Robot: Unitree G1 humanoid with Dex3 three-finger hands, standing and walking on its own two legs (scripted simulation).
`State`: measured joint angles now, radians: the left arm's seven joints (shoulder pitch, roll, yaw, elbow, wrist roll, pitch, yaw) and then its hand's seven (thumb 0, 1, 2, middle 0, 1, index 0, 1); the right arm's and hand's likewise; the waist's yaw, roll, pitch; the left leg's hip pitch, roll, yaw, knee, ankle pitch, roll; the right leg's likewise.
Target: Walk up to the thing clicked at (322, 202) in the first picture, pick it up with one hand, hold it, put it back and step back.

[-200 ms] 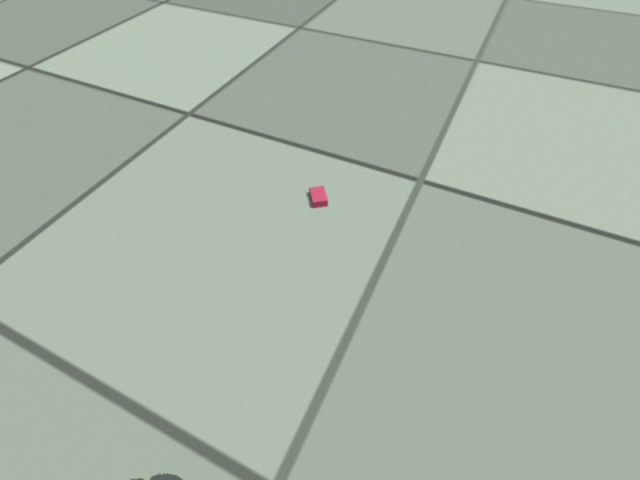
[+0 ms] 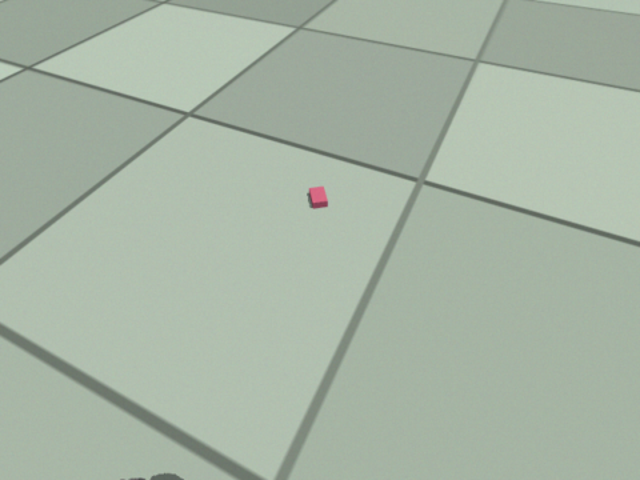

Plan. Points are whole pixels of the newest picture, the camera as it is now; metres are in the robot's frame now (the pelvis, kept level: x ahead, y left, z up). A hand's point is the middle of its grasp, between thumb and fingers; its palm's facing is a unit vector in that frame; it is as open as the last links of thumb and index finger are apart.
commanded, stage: stand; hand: left
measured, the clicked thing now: (318, 197) +1.37 +0.07 -0.76
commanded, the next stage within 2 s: walk up in 0.92 s
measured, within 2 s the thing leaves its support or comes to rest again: neither
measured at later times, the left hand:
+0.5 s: hand out of the picture +0.08 +0.25 -0.16, palm faces -0.03 -0.94 -0.34, open 7.4 cm
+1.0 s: hand out of the picture +0.07 +0.26 -0.15, palm faces -0.09 -0.93 -0.35, open 7.4 cm
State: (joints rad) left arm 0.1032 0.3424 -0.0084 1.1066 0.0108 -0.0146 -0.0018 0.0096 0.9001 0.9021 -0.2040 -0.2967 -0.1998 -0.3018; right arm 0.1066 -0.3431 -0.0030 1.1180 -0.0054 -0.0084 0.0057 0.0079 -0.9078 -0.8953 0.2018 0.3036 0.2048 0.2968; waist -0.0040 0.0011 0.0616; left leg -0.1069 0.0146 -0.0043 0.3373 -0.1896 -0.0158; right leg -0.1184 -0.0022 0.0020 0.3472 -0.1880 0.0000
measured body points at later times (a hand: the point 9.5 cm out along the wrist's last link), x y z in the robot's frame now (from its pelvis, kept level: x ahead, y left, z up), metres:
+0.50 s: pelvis +0.00 +0.00 +0.00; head +0.01 +0.00 +0.45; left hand +0.08 +0.30 -0.13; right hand +0.08 -0.30 -0.13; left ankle +0.00 +0.13 -0.75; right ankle +0.00 -0.12 -0.75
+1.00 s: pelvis +0.00 +0.01 +0.00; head +0.02 +0.00 +0.45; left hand +0.07 +0.31 -0.13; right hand +0.08 -0.30 -0.13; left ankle -0.01 +0.13 -0.74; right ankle +0.00 -0.12 -0.75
